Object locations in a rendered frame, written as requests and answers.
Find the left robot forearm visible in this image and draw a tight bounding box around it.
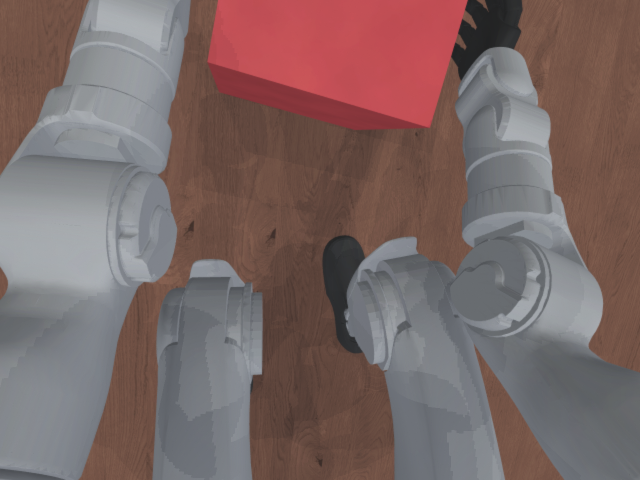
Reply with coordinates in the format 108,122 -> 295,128
0,0 -> 191,178

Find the robot right upper arm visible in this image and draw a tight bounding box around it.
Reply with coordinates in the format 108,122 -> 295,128
450,235 -> 640,480

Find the carton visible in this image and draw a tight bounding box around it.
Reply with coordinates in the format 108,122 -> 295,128
207,0 -> 468,130

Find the robot left shin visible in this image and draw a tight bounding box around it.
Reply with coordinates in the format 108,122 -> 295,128
156,259 -> 253,382

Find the robot right hand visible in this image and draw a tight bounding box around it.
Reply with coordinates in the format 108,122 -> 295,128
451,0 -> 523,80

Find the robot left upper arm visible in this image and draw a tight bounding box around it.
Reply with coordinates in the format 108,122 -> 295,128
0,155 -> 177,480

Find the right robot forearm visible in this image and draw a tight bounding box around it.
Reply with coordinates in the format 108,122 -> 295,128
455,47 -> 588,270

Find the robot right foot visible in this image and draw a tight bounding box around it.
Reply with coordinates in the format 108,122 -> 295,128
322,235 -> 365,353

